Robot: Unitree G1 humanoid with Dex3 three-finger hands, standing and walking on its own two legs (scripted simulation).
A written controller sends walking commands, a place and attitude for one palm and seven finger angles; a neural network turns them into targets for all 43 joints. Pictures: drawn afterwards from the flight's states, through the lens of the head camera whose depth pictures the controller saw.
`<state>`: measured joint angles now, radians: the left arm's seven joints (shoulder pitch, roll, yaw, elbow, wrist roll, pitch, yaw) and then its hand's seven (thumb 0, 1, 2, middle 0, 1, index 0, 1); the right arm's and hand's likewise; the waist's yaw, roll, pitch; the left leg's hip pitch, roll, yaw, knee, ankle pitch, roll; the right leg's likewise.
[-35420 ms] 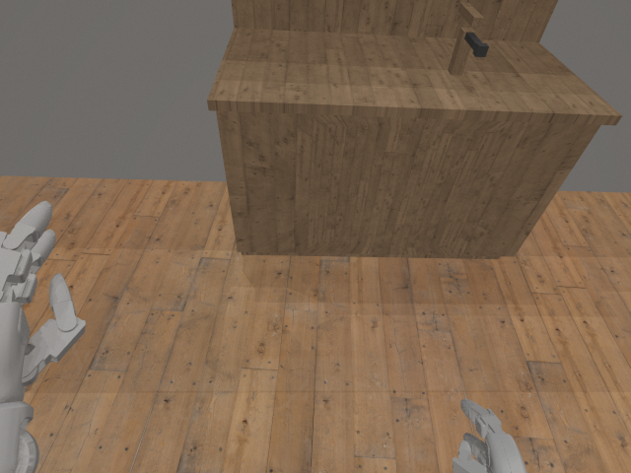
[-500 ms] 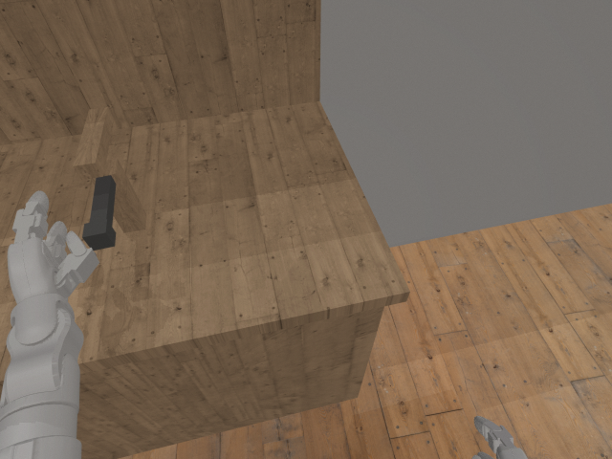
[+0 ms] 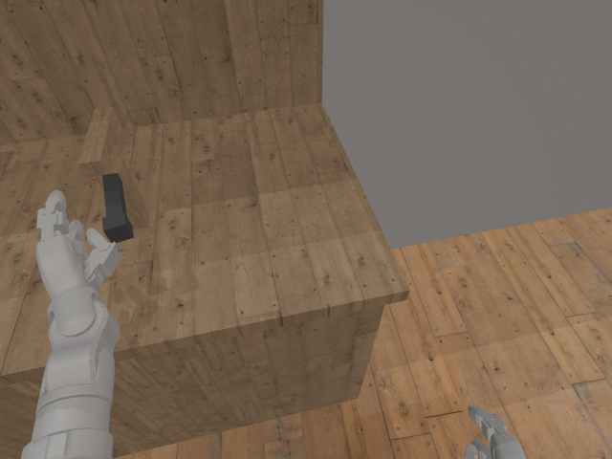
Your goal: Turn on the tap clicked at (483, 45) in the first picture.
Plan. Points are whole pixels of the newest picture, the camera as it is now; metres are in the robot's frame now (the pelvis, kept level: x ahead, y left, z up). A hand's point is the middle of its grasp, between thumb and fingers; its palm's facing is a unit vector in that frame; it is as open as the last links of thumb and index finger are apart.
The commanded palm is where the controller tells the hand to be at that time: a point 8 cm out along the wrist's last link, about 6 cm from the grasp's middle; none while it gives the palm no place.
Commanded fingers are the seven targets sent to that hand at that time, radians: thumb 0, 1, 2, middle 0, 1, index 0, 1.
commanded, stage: push the lever round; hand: left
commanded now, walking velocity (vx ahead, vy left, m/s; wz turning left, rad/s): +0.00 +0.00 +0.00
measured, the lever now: (118, 228) +0.37 +0.28 +0.11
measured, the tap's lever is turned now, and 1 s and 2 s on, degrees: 11 32 66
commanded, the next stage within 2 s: none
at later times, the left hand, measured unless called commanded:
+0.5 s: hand (140, 244) +0.35 +0.25 +0.10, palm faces +0.66 -0.75 -0.06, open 7.7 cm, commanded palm +0.31 +0.27 +0.10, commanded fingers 0.00 0.90 0.90 -0.15 -0.15 -0.15 -0.15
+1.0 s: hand (166, 236) +0.36 +0.21 +0.10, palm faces +0.74 -0.67 -0.07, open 7.7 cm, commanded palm +0.32 +0.23 +0.10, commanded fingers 0.00 0.90 0.90 -0.15 -0.15 -0.15 -0.15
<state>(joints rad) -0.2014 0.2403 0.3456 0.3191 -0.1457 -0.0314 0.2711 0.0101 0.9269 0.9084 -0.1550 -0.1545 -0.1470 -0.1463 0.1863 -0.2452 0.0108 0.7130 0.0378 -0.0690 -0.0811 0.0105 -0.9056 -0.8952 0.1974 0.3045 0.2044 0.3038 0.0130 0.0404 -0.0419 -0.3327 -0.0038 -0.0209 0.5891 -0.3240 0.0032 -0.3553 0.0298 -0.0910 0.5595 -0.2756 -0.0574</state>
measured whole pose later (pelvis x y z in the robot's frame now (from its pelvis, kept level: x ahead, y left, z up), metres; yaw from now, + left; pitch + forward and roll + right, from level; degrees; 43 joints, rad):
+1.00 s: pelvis -0.01 +0.00 +0.00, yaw +0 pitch +3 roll +0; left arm -0.36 0.05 0.20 0.36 0.00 0.09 0.71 0.02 0.93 0.91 -0.16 -0.15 -0.15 -0.15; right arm 0.13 -0.20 -0.01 0.76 -0.02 0.01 -0.05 0.01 -0.91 -0.90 0.20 0.30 0.20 0.30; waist 0.01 0.03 -0.05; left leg -0.31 0.00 -0.02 0.56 -0.30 0.00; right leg -0.33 0.03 -0.09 0.54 -0.26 -0.06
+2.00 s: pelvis +0.01 -0.01 +0.00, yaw +0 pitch +8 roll +0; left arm -0.67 0.01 0.31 0.70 0.08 0.06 0.91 0.02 0.91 0.91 -0.16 -0.15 -0.14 -0.15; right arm 0.16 -0.19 -0.03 0.81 -0.07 0.03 0.01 0.01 -0.91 -0.90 0.20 0.30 0.20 0.30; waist -0.02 0.03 -0.09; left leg -0.41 0.00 -0.03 0.61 -0.33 -0.01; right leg -0.43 0.04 -0.10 0.57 -0.29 -0.07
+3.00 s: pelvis +0.00 -0.01 +0.00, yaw +0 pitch +7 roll +0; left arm -0.73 0.03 0.32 0.70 0.07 0.09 0.89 0.02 0.91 0.90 -0.15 -0.15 -0.15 -0.15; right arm 0.16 -0.20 -0.04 0.81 -0.07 0.00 0.02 0.01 -0.91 -0.90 0.20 0.30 0.20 0.30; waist -0.03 0.02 -0.08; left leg -0.38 0.00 -0.03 0.58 -0.31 -0.01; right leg -0.40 0.04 -0.10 0.55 -0.27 -0.07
